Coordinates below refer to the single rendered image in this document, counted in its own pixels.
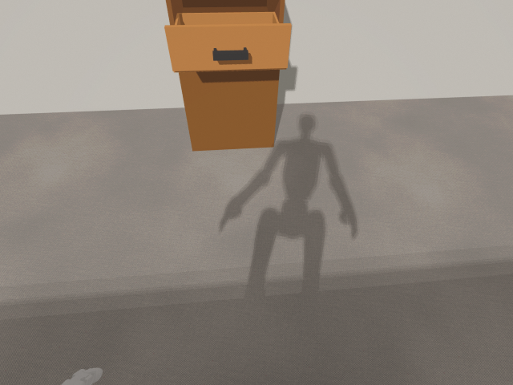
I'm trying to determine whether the handle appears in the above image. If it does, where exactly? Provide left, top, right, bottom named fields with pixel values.
left=212, top=47, right=248, bottom=61

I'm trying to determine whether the drawer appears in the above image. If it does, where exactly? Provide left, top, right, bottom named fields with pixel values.
left=164, top=12, right=292, bottom=72

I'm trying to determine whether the robot left hand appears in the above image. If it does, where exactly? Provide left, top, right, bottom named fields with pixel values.
left=62, top=368, right=103, bottom=385

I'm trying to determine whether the cabinet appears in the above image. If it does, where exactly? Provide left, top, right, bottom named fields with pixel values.
left=166, top=0, right=285, bottom=151

